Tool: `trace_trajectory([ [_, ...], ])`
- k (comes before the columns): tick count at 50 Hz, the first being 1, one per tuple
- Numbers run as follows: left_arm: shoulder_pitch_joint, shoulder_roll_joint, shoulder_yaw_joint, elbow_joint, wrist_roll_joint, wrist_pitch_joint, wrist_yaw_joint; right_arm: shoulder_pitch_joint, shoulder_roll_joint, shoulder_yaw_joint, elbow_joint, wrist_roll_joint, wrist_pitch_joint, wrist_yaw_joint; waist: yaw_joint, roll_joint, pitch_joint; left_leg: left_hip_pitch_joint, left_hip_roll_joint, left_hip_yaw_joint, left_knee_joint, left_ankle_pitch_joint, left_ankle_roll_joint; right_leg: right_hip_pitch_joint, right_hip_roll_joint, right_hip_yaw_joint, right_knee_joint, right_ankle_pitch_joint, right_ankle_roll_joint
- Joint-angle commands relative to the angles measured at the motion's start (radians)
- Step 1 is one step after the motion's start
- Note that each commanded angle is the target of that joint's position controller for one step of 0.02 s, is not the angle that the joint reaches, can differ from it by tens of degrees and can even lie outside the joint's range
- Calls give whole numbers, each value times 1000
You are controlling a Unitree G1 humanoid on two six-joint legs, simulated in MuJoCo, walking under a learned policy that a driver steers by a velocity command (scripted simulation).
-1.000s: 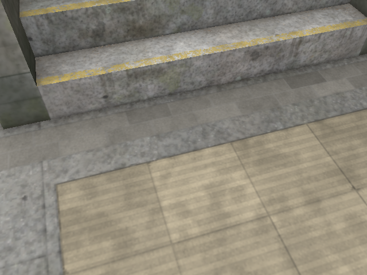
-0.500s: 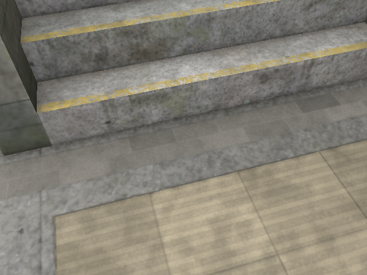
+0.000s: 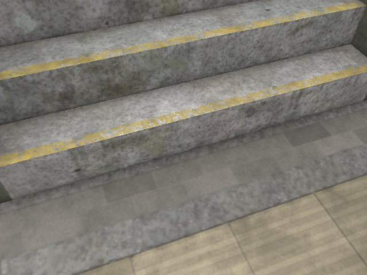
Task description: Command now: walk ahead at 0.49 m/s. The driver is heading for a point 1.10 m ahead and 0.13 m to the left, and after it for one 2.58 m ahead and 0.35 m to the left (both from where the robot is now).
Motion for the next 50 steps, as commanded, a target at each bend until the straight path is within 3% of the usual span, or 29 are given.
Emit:
trace_trajectory([
  [1, 33, 43, 12, -42, 12, 5, 7, -40, -133, -22, -56, 2, -17, -20, 47, 75, 54, -97, 284, -216, -203, 66, 172, -28, -43, 3, -145, 155, 27],
  [5, -126, 29, 6, -83, 4, -6, -5, 40, -160, -26, -39, 17, -4, -34, -11, 78, 54, -13, 266, -165, -186, 83, 126, 2, 2, -34, -426, 305, 36],
  [10, -251, 41, 2, -132, -10, -15, -35, 114, -169, -31, -5, 26, 17, -36, -50, 94, 81, 144, 325, -180, -115, 58, 112, 0, 32, -44, -576, 225, 18],
  [12, -233, 62, 8, -140, -10, -24, -46, 106, -181, -37, -3, 27, 27, -39, -25, 107, 70, 189, 351, -194, -62, 103, 97, 50, 47, -50, -618, 145, -10],
  [14, -75, 110, 36, -99, -7, -31, -46, 66, -184, -36, -13, 24, 38, -40, 69, 112, -18, 180, 308, -152, 124, 365, 63, 279, 101, -96, -663, 103, -49],
  [15, 121, 174, 64, -45, -4, -33, -38, 56, -148, -22, -28, 11, 39, -40, 145, 75, -149, 65, 247, -99, 368, 388, 31, 554, 55, -41, -639, 130, -94],
  [16, 274, 282, 90, -18, 17, -28, -33, 130, -56, 7, -54, 4, 22, -35, 149, -132, -303, -319, 106, -13, 771, 70, -43, 952, -195, 348, -671, 46, -225],
  [17, 301, 244, 78, -10, 13, -24, -38, 159, -39, 17, -43, 17, -5, -30, 143, -253, -384, -524, 35, -129, 975, -422, -51, 1058, -289, 685, -823, -44, -298],
  [18, 226, 171, 54, -22, 7, -26, -39, 88, -146, -10, -57, 41, -22, -24, 133, -164, -259, -616, 104, -185, 1063, -379, -31, 957, -259, 582, -834, -68, -250],
  [19, 124, 134, 40, -48, 9, -23, -38, 15, -166, -16, -78, 47, -27, -26, 104, -96, -153, -601, 154, -154, 1047, -293, -26, 800, -226, 413, -839, 108, -216],
  [20, 43, 110, 31, -60, 16, -22, -43, -18, -151, -18, -80, 32, -21, -33, 67, -15, -89, -542, 187, -133, 987, -230, -38, 652, -182, 290, -861, 312, -197],
  [22, -2, 66, 17, -52, 25, -26, -52, 17, -114, -24, -67, 16, 11, -43, 7, -29, -54, -413, 214, -126, 890, -184, -57, 505, -112, 131, -889, 559, -168],
  [24, 17, 80, 18, -25, 33, -31, -49, 51, -83, -23, -60, 12, 33, -48, -19, -33, -56, -366, 194, -105, 832, -137, -78, 459, -86, 46, -897, 757, -182],
  [27, 12, 104, 20, -7, 32, -19, -26, -37, -68, -18, -94, 3, 44, -53, -18, -33, -51, -355, 186, -92, 611, -16, -98, 448, -58, -37, -899, 815, -172],
  [29, 27, 121, 21, 5, 28, -10, -15, -109, -57, -12, -109, 1, 48, -51, 11, -41, -60, -300, 169, -78, 459, 74, -97, 452, -39, -69, -896, 777, -153],
  [32, 63, 134, 23, 37, 22, 4, -9, -168, -75, -14, -119, 5, 57, -49, 38, -43, -66, -261, 154, -86, 352, 117, -96, 498, -64, -46, -879, 693, -159],
  [33, 136, 61, 5, 75, 33, 5, -17, -98, -44, 1, -82, -38, 66, -44, 31, -22, -54, -223, 120, -13, 352, 67, -84, 529, -48, -75, -840, 700, -139],
  [34, 163, 55, 3, 90, 36, 7, -20, -101, -39, 2, -77, -38, 66, -43, 48, -54, -38, -198, 118, -15, 338, 44, -71, 515, -49, -58, -819, 676, -131],
  [36, 122, 73, 6, 93, 34, 14, -14, -88, -55, -1, -67, -36, 55, -47, 19, -43, -7, -136, 116, -28, 212, 46, -46, 517, -53, -25, -752, 582, -105],
  [37, 120, 81, 9, 94, 34, 18, -10, -52, -75, -3, -53, -39, 41, -50, 3, -2, -17, -44, 144, -66, 97, 199, -38, 509, -25, -17, -701, 478, -71],
  [38, 152, 71, 5, 87, 41, 18, -6, 8, -136, -15, -39, -41, 25, -56, 12, 68, -89, 93, 260, -170, 131, 455, -24, 467, 17, -31, -626, 230, -45],
  [39, 292, -5, -12, 109, 31, 24, -6, 18, -208, -35, -30, -27, 33, -53, 80, 243, -149, 232, 395, -310, 166, 539, 83, 342, 115, -95, -520, -214, -37],
  [40, 259, 44, -2, 125, 33, 41, -3, 80, -210, -51, -19, -4, 54, -46, 2, 276, -160, 258, 442, -455, 81, 217, 174, 230, 174, -128, -392, -399, -40],
  [41, 148, 91, 13, 93, 43, 51, -12, 105, -189, -49, -16, -8, 60, -39, -37, 239, -92, 216, 450, -534, -32, -129, 192, 130, 170, -88, -266, -472, -44],
  [42, 79, 87, 18, 72, 50, 57, -26, 52, -162, -42, -26, -15, 67, -38, -22, 192, -36, 132, 427, -536, -109, -427, 173, 106, 137, -54, -209, -404, -47],
  [43, 46, 75, 18, 59, 47, 60, -39, -2, -139, -38, -36, -18, 70, -39, 4, 195, 21, 38, 404, -497, -170, -512, 144, 110, 109, -48, -216, -329, -46],
  [44, 57, 56, 16, 60, 48, 59, -47, -45, -124, -37, -42, -11, 69, -41, 36, 195, 35, -31, 376, -443, -202, -481, 114, 163, 95, -52, -244, -267, -40],
  [46, 114, 21, 9, 94, 55, 55, -45, -71, -114, -40, -42, -6, 57, -40, 64, 152, -1, -82, 322, -325, -199, -326, 91, 269, 108, -85, -271, -195, -26],
  [50, 87, 7, 3, 87, 50, 51, -36, -38, -126, -48, -13, -2, 49, -40, 50, 175, -1, -105, 302, -245, -182, -331, 101, 338, 117, -121, -443, -163, -14],
])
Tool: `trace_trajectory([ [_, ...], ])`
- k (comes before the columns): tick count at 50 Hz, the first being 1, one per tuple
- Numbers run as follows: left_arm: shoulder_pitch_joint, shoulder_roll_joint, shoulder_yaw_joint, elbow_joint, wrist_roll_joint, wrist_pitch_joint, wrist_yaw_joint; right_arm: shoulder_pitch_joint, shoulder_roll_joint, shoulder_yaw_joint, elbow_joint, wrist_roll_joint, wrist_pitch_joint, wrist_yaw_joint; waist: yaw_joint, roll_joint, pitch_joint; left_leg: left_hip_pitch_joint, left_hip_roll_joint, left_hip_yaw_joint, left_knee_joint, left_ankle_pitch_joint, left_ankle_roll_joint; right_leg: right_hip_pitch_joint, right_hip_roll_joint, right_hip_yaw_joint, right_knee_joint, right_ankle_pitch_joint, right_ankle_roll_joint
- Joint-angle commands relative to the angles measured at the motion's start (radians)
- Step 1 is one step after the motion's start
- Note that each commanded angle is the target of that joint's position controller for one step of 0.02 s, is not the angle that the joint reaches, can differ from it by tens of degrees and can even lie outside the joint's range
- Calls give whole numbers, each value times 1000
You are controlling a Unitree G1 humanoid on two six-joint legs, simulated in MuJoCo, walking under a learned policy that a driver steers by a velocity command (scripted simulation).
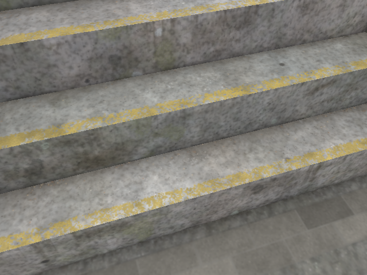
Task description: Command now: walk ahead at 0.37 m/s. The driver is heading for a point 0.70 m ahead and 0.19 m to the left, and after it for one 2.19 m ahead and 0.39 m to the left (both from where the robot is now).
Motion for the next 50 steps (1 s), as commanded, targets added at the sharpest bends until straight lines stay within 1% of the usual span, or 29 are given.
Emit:
trace_trajectory([
  [1, 27, 40, 5, -34, -3, -8, 4, -29, -140, -31, -40, 3, -15, -1, 21, 142, 5, -62, 229, -225, -209, -379, 144, 65, 9, -33, -105, 24, 9],
  [3, 58, 36, 4, -26, -7, -14, 7, -30, -153, -37, -34, 9, -8, 4, 38, 124, 17, -114, 230, -220, -183, -443, 138, 156, 19, -57, -219, 85, 6],
  [5, 154, 38, 7, 11, -4, -23, 13, -61, -141, -38, -41, 12, -1, 3, 81, 66, 31, -237, 188, -194, -90, -541, 107, 317, 38, -57, -328, 75, -3],
  [6, 233, 67, 12, 33, 2, -31, 22, -110, -99, -28, -65, 8, -2, 5, 114, -32, 56, -338, 130, -131, 65, -533, 77, 386, -42, 65, -444, -55, -24],
  [7, 303, 151, 29, 41, 3, -38, 33, -153, -2, -3, -109, 13, -10, 15, 128, -266, 53, -488, 9, 13, 371, -445, 20, 450, -283, 429, -656, -347, -75],
  [8, 277, 212, 48, 41, -6, -33, 36, -179, -48, -12, -131, -12, -9, 18, 106, -258, 153, -582, -3, -6, 503, -354, 28, 346, -388, 622, -755, -492, -132],
  [9, 193, 173, 42, 22, -13, -31, 34, -172, -96, -23, -129, -25, -11, 29, 47, -154, 182, -550, 55, -64, 553, -251, 32, 275, -357, 571, -738, -429, -137],
  [11, 123, 125, 32, -6, -28, -48, 25, -118, -89, -25, -91, -22, -18, 43, 2, -100, 130, -490, 72, -53, 571, -139, 13, 296, -258, 395, -728, -188, -88],
  [13, 154, 99, 26, 5, -30, -68, 30, -120, -67, -24, -75, -32, -19, 48, 3, -78, 91, -469, 77, -24, 611, -61, -3, 330, -207, 271, -703, 32, -81],
  [16, 226, 80, 20, 37, -27, -78, 30, -214, -48, -19, -102, -28, -13, 45, 29, -79, 94, -509, 86, -1, 581, -6, -27, 368, -191, 204, -679, 199, -102],
  [20, 264, 81, 17, 56, -20, -84, 33, -358, -34, -8, -150, -22, -13, 44, 65, -95, 110, -483, 75, 30, 413, 38, -50, 382, -182, 149, -648, 397, -118],
  [24, 270, 98, 18, 73, -16, -84, 35, -418, -38, 1, -176, -12, -21, 40, 73, -111, 103, -369, 46, 59, 266, 19, -12, 408, -189, 107, -587, 609, -116],
  [26, 236, 111, 21, 75, -18, -86, 37, -377, -57, -3, -171, -8, -28, 30, 39, -118, 83, -258, 19, 66, 219, -21, 22, 412, -199, 92, -517, 805, -102],
  [27, 220, 115, 21, 76, -20, -86, 38, -308, -70, -8, -151, -11, -34, 20, 8, -115, 47, -172, -11, 76, 194, -39, 40, 425, -195, 83, -432, 979, -90],
  [28, 199, 123, 21, 75, -25, -81, 37, -166, -81, -16, -103, -15, -44, 9, -52, -87, -24, -18, -37, 90, 120, -1, 61, 421, -166, 58, -282, 1048, -73],
  [29, 181, 112, 15, 64, -29, -80, 37, -16, -120, -31, -56, -31, -55, -4, -107, -64, -113, 205, 22, 37, 118, 19, 84, 301, -134, 40, -106, 905, -56],
  [30, 189, 54, -4, 25, -48, -82, 35, 135, -210, -50, -42, -55, -64, -16, -139, 85, -240, 469, 282, -268, 94, -40, 139, 54, -59, -4, 185, 513, -26],
  [31, 283, 15, -4, 43, -58, -77, 32, 155, -275, -69, -19, -45, -52, -5, -87, 274, -292, 571, 446, -637, -21, -16, 257, -196, 88, 16, 448, -135, -17],
  [32, 200, 96, 16, 50, -24, -68, 32, 39, -205, -56, -42, -11, -44, 4, -47, 105, -177, 434, 380, -558, -56, -206, 211, -242, -2, 106, 475, -44, -42],
  [33, 135, 84, 17, 35, -17, -72, 22, -66, -133, -36, -65, 0, -46, 9, -15, 72, -54, 262, 337, -435, -104, -177, 187, -222, -35, 91, 440, 59, -39],
  [34, 101, 57, 11, 33, -14, -71, 19, -102, -91, -23, -67, 1, -53, 12, 7, 40, -2, 168, 293, -344, -143, -81, 163, -187, -64, 84, 395, 116, -31],
  [35, 84, 53, 12, 31, -4, -63, 16, -93, -63, -12, -54, 5, -59, 8, 20, 45, 21, 119, 263, -275, -156, 50, 147, -155, -75, 77, 366, 136, -17],
  [36, 87, 32, 5, 27, 1, -55, 13, -83, -51, -4, -39, -3, -65, 3, 39, 51, 16, 81, 243, -210, -149, 212, 135, -113, -75, 67, 355, 143, -3],
  [39, 78, 14, 2, 23, 5, -40, 9, -19, -78, -3, -6, 0, -82, 0, 60, 58, -21, 88, 219, -116, -116, 424, 138, -117, -67, 39, 315, 163, 13],
  [42, -80, 19, -6, -34, 8, -36, 6, 7, -82, 3, -7, 1, -80, -2, 30, 76, 7, 38, 187, -77, -131, 424, 130, -127, -66, 1, 157, 229, 34],
  [45, -186, 9, -19, -71, -4, -34, 18, 37, -92, 6, -7, -2, -73, -4, 7, 87, 25, 29, 169, -89, -102, 479, 120, -66, -25, -25, -37, 254, 56],
  [47, -196, 13, -23, -76, -9, -36, 29, 48, -109, -1, -13, -3, -70, -4, 1, 95, 7, 73, 181, -121, -68, 496, 130, -46, -10, -19, -110, 250, 56],
  [49, -163, 14, -25, -73, -23, -35, 47, 28, -96, -1, -29, -15, -65, -3, 13, 115, -24, 96, 192, -165, 0, 536, 146, 0, 9, -27, -135, 194, 52],
  [50, -83, 10, -23, -57, -22, -43, 59, 21, -93, -3, -33, -11, -64, -4, 41, 104, -64, 80, 192, -173, 68, 612, 153, 96, 24, -30, -162, 217, 42],
])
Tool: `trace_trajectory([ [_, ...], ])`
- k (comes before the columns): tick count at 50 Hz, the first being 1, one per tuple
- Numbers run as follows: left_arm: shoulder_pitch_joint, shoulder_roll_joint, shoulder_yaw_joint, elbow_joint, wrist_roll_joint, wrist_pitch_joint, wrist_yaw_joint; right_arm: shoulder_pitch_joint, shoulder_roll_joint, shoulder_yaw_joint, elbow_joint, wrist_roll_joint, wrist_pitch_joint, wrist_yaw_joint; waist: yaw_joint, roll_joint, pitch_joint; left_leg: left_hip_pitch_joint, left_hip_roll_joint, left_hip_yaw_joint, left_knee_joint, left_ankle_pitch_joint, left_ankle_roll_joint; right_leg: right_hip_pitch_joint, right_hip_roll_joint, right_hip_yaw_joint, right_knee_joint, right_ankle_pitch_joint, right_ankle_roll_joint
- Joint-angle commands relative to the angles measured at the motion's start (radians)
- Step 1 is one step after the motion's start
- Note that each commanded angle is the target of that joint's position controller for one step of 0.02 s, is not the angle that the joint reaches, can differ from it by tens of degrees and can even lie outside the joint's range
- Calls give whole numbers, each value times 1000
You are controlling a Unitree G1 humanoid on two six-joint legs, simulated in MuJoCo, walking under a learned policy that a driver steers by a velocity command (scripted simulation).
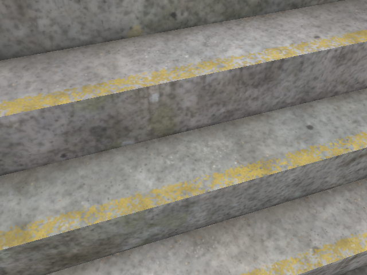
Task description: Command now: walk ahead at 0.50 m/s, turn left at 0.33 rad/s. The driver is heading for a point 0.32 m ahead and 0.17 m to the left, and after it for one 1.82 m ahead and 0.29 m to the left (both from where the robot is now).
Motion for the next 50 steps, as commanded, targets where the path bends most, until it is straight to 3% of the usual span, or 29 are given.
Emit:
trace_trajectory([
  [1, 211, 58, 16, 9, -4, -21, 31, -74, -145, -29, -75, 13, -9, -4, 135, 91, -108, -71, 237, -170, 160, 791, 111, 284, 54, -36, -142, 43, -15],
  [2, 282, 95, 31, 23, 6, -33, 39, -94, -141, -29, -91, 29, -12, -2, 167, 36, -142, -120, 191, -157, 299, 719, 83, 408, 19, -10, -227, 83, -22],
  [3, 377, 175, 50, 28, 35, -45, 45, -123, -86, -13, -131, 48, -14, -6, 196, -79, -171, -290, 119, -120, 558, 426, 42, 559, -189, 199, -302, 282, -60],
  [4, 362, 270, 74, 30, 26, -32, 39, 0, 1, 3, -134, 47, 1, -18, 109, -260, -197, -489, -12, -27, 803, -267, 12, 617, -404, 404, -315, 547, -198],
  [5, 321, 209, 74, 15, 13, -21, 29, 18, -64, -15, -99, 10, 32, -31, 91, -93, -173, -521, 70, -66, 988, -314, 14, 495, -406, 406, -320, 219, -258],
  [6, 254, 140, 61, -12, 1, -17, 16, -22, -77, -26, -94, -7, 44, -25, 86, -43, -92, -569, 95, -77, 1118, -237, 9, 392, -354, 369, -386, -67, -252],
  [9, 209, 82, 46, -4, 2, -26, 15, -98, -57, -42, -135, -29, 68, -6, 38, -41, 22, -646, 117, -61, 1292, -51, -20, 200, -258, 184, -439, -141, -173],
  [13, 311, 103, 50, 37, 17, -56, 15, -176, -12, -41, -195, -27, 82, -9, 40, -2, -29, -758, 106, -72, 1432, 51, -34, 227, -276, 84, -351, 117, -183],
  [17, 367, 120, 51, 44, 15, -73, 23, -280, -29, -53, -268, -42, 103, -12, 59, -43, -34, -877, 114, -105, 1421, 82, -49, 301, -310, 68, -345, 56, -185],
  [18, 414, 125, 55, 53, 25, -76, 22, -304, -5, -50, -276, -29, 113, -29, 87, -117, -54, -951, 88, -57, 1625, 3, -40, 357, -345, 104, -373, 14, -217],
  [23, 575, 127, 57, 120, 30, -88, 21, -623, 41, -22, -481, -31, 122, -56, 165, -68, 81, -1476, 143, -167, 1938, -336, 0, 667, -451, 142, -508, -250, -158],
  [26, 538, 130, 48, 122, 32, -83, 20, -684, 43, -9, -564, -19, 121, -45, 129, -3, 125, -1468, 156, -150, 1822, -401, 4, 605, -420, -5, -564, -238, -104],
  [27, 529, 137, 49, 120, 34, -83, 16, -704, 57, -5, -591, -21, 126, -54, 141, -51, 116, -1499, 147, -104, 1920, -433, 11, 614, -418, -22, -569, -145, -115],
  [29, 484, 171, 55, 110, 21, -77, 21, -712, 55, 3, -650, -23, 138, -58, 107, -48, 118, -1485, 183, -68, 1814, -471, 13, 605, -396, -115, -588, 9, -103],
  [30, 447, 170, 53, 121, 4, -51, 24, -737, 88, 27, -709, -25, 136, -48, 61, -49, 115, -1384, 231, -43, 1595, -469, 17, 528, -315, -195, -584, 108, -69],
  [31, 423, 180, 55, 101, 2, -35, 30, -738, 87, 35, -738, -27, 139, -38, 57, -59, 68, -1250, 234, 0, 1457, -399, 15, 503, -279, -241, -599, 213, -73],
  [32, 343, 233, 66, 45, -26, -16, 25, -654, 122, 65, -727, 4, 141, -14, 25, -97, 1, -866, 232, 42, 1077, -373, 44, 345, -244, -293, -650, 426, -102],
  [33, 315, 261, 72, 3, -34, -12, 12, -533, 71, 44, -682, 24, 153, -15, -7, -111, -137, -577, 148, 96, 1021, -208, 43, 338, -246, -281, -546, 857, -137],
  [34, 286, 356, 92, -47, -64, -15, -2, -227, -35, -5, -581, 15, 157, -14, -86, -193, -370, -318, -1, 193, 1064, -208, 52, 427, -261, -279, -246, 1589, -152],
  [35, 186, 417, 118, -112, -112, -42, -44, -2, -157, -49, -527, 12, 135, -14, -220, -205, -516, -53, -17, -21, 891, -108, 108, 310, -217, -216, 173, 1705, -100],
  [36, 105, 341, 113, -242, -103, -71, -93, -16, -314, -95, -517, 0, 134, -32, -218, 245, -574, 177, 229, -648, 376, 104, 173, -84, 9, -136, 682, 435, 24],
  [37, 232, 215, 88, -236, -31, -63, -108, -204, -401, -140, -552, 7, 156, -59, -81, 373, -707, 118, 351, -959, 102, 180, 112, -128, 102, 122, 1157, -74, 29],
  [38, 260, 107, 68, -251, -6, -31, -98, -307, -331, -121, -563, 5, 166, -54, 3, 290, -634, -20, 342, -872, 105, -66, 84, -182, 63, 175, 1336, 0, 29],
  [40, 202, -13, 41, -325, 30, 23, -36, -389, -135, -65, -471, -16, 172, -48, 119, 127, -282, -325, 215, -643, 279, -334, 61, -342, 27, 140, 1318, 163, 23],
  [42, 223, -31, 27, -320, 44, 47, 3, -401, -55, -36, -411, -11, 152, -46, 160, 100, -87, -503, 193, -455, 347, -207, 38, -405, 30, 129, 1359, 142, 19],
  [45, 162, -42, 19, -363, 21, 45, 38, -308, -43, -20, -354, -16, 109, -52, 138, 53, -126, -445, 254, -394, 317, 190, -5, -459, 43, 240, 1340, 105, 34],
  [47, 67, -60, 8, -363, 12, 52, 40, -251, -7, 2, -319, -24, 88, -72, 96, 2, -73, -443, 240, -285, 274, 335, -19, -459, 103, 273, 1207, 121, 39],
  [48, 109, -56, 21, -329, -7, 71, 40, -214, -10, 10, -314, -40, 77, -80, 88, 59, -81, -410, 270, -260, 225, 497, 9, -449, 162, 208, 1322, 163, 41],
  [50, 180, -39, 41, -258, -8, 87, 47, -197, -5, 21, -321, -21, 61, -78, 80, 37, -120, -326, 293, -218, 196, 501, 15, -480, 179, 220, 1434, 169, 52],
])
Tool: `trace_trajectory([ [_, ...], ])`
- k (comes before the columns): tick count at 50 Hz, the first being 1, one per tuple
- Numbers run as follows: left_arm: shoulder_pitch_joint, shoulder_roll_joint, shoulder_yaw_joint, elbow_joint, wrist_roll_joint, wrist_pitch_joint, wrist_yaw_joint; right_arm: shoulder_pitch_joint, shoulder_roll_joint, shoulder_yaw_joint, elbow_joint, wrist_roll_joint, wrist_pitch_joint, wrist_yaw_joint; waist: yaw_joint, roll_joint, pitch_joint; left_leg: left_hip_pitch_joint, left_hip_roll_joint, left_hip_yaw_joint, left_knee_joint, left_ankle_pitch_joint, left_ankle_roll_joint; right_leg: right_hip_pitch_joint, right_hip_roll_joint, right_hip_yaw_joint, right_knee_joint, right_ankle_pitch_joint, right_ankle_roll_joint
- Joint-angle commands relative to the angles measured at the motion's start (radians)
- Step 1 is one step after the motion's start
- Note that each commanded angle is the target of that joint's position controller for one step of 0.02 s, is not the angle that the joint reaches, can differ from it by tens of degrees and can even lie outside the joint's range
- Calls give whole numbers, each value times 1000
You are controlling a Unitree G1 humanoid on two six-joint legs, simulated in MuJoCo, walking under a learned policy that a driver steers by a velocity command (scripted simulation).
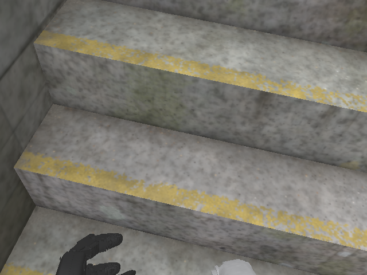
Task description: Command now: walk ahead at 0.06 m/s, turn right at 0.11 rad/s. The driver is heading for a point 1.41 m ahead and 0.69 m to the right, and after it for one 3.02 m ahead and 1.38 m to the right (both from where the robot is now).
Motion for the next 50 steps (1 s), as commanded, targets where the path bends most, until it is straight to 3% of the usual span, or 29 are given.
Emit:
trace_trajectory([
  [1, 230, 26, 32, 82, -3, 38, 19, 9, -73, 1, -63, 5, -46, -2, 38, 97, -156, 164, 252, -223, -317, 454, -26, 19, 29, 28, 225, 9, 4],
  [2, 194, 347, 81, -8, -112, 4, -47, -83, -233, 31, -155, -68, -31, 137, 28, 277, -197, 112, 222, -354, -439, 63, -40, -146, 80, 179, 442, 134, -17],
  [3, 226, 407, 121, 48, -97, -17, -65, -196, -234, 30, -180, -66, -15, 188, 34, 171, -152, 121, 291, -440, -479, -97, 4, -205, 99, 217, 545, 183, -8],
  [5, 248, 329, 106, 86, -86, -25, -73, -235, -161, 85, -203, -30, 5, 210, 53, 2, -170, 172, 250, -301, -448, -91, -103, -183, 56, 234, 357, 296, 20],
  [7, 219, 274, 100, 98, -75, -35, -81, -273, -97, 125, -223, 40, -32, 193, 71, 96, -228, 242, 181, -164, -464, -124, -144, -120, -20, 111, 214, 167, 92],
  [9, 213, 248, 104, 136, -48, -45, -87, -217, -89, 123, -236, 67, -67, 172, 13, 168, -215, 297, 169, -104, -480, -162, -107, -42, -73, 44, 70, 43, 156],
  [12, 192, 188, 82, 150, -12, -49, -86, -154, -121, 82, -211, 48, -117, 158, -4, 118, -152, 356, 216, -96, -474, -5, -7, 131, -174, -19, -450, 2, 148],
  [14, 195, 171, 59, 149, -1, -41, -89, -184, -143, 62, -192, 47, -112, 174, 24, 118, -141, 385, 301, -134, -472, 151, 38, 264, -225, -56, -720, -63, 120],
  [16, 170, 167, 38, 100, -9, -43, -79, -87, -254, 6, -142, 20, -110, 165, -1, 152, -187, 580, 406, -196, -415, 671, 137, 218, -221, -80, -800, -131, 107],
  [19, 193, 183, 23, 59, -29, -64, -58, -5, -263, -25, -101, -27, -81, 146, -8, 116, -298, 804, 514, -185, -327, 1238, 272, 114, -228, -58, -715, -296, 79],
  [22, 227, 245, 43, 58, -21, -57, -46, -56, -214, -19, -127, -18, -57, 146, 18, 138, -325, 706, 538, -131, -357, 1215, 330, 122, -173, -42, -321, -454, 51],
  [23, 235, 247, 53, 39, -36, -65, -47, -87, -233, -26, -146, -47, -34, 150, 31, 175, -304, 606, 552, -94, -372, 1249, 350, 143, -147, -38, -140, -454, 41],
  [24, 209, 231, 53, 34, -35, -63, -59, -141, -213, -24, -145, -61, -25, 142, 59, 81, -290, 565, 505, -15, -388, 1123, 293, 172, -164, -26, -267, -413, 25],
  [26, 140, 156, 17, -7, -10, -53, -85, -265, -191, -14, -161, -21, -6, 123, 116, 59, -285, 609, 333, 100, -343, 802, 167, 247, -181, -130, -887, -594, 19],
  [27, 135, 108, 0, 13, -28, -48, -101, -201, -237, -43, -160, -21, -16, 101, 58, 141, -245, 530, 347, 131, -372, 823, 176, 375, -152, -218, -954, -564, 39],
  [28, 251, 94, -10, 17, -33, -37, -104, -160, -315, -70, -137, -40, -13, 94, 100, 193, -258, 477, 427, 90, -391, 938, 209, 493, -143, -206, -931, -331, 28],
  [29, 342, 89, -17, 34, -55, -26, -103, -192, -336, -80, -148, -69, -17, 103, 130, 174, -242, 421, 511, 59, -395, 1015, 223, 565, -184, -146, -994, -138, 13],
  [30, 388, 97, -13, 44, -60, -17, -93, -244, -301, -76, -163, -60, -33, 114, 156, 159, -239, 391, 512, 59, -371, 985, 205, 639, -174, -152, -1118, -41, 3],
  [32, 339, 151, 12, 18, -30, 0, -79, -168, -298, -85, -104, -8, -53, 124, 130, 213, -218, 484, 407, 121, -226, 943, 137, 651, -65, -319, -1487, 13, -65],
  [33, 353, 161, 19, 22, -29, 0, -60, -94, -281, -84, -79, -27, -50, 136, 90, 198, -233, 473, 386, 138, -146, 911, 85, 715, -41, -315, -1547, 146, -108],
  [34, 422, 248, 46, 33, -21, -8, -25, -37, -209, -75, -100, -34, -57, 150, 70, 39, -322, 300, 315, 193, 56, 655, -22, 914, -152, -107, -1471, 698, -247],
  [35, 535, 378, 85, 69, -19, -7, -5, 19, -117, -38, -125, -49, -67, 165, 71, -111, -452, 9, 211, 186, 277, 36, -128, 1228, -383, 166, -1445, 1139, -486],
  [36, 557, 429, 112, 83, 2, -14, -56, -74, -158, -41, -152, 5, -64, 158, 131, -144, -356, -246, 78, 81, 688, -380, -176, 1239, -486, 242, -1448, 1193, -525],
  [38, 630, 365, 105, 170, 8, -20, -120, -235, -197, -58, -214, 10, -44, 142, 175, -185, -335, -583, 30, -30, 1410, -448, -104, 1174, -465, 185, -1398, 1047, -441],
  [39, 583, 318, 86, 182, 0, -24, -124, -277, -211, -62, -239, 16, -57, 124, 156, -86, -290, -697, 30, -45, 1456, -451, -78, 1166, -455, 164, -1433, 923, -404],
  [40, 527, 283, 70, 194, -2, -26, -128, -312, -162, -34, -288, 20, -69, 107, 118, -77, -252, -734, 34, -81, 1488, -481, -45, 1084, -446, 165, -1466, 800, -376],
  [42, 407, 226, 33, 218, 32, -20, -129, -271, -119, 7, -334, 46, -65, 78, 22, -90, -228, -734, 18, -144, 1524, -514, 6, 917, -419, 146, -1524, 616, -340],
  [46, 202, 362, 45, 91, 71, -43, -105, -188, -200, 12, -348, 42, -36, 77, -73, 20, -278, -439, 11, -73, 1275, -236, -29, 543, -309, 60, -1617, 242, -269],
  [50, 571, 267, 1, 141, 74, -50, -60, -238, -100, 63, -331, 25, 10, 56, 82, -120, -253, -927, 16, -104, 1381, -270, -141, 936, -384, 278, -1526, 197, -337],
])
